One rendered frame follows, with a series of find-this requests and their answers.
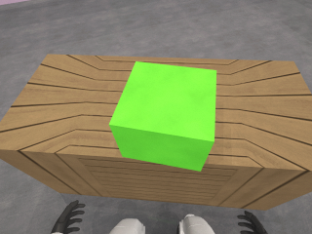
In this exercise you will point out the left robot hand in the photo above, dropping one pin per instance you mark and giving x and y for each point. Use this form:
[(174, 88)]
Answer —
[(65, 219)]

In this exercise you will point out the right robot thigh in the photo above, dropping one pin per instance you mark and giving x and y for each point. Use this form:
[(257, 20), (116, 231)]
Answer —
[(193, 224)]

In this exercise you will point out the right robot hand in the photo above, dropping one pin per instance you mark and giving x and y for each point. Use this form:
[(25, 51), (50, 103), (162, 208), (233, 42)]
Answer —
[(254, 225)]

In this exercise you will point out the carton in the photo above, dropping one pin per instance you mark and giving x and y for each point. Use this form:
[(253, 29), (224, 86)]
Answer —
[(166, 115)]

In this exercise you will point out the pedestal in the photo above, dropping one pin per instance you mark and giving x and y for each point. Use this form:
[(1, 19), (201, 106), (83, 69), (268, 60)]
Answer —
[(57, 131)]

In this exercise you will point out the left robot thigh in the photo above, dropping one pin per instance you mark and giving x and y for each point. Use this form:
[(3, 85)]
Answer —
[(128, 226)]

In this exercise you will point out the robot thigh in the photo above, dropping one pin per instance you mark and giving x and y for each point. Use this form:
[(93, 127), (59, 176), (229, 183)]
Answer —
[(193, 224), (128, 226)]

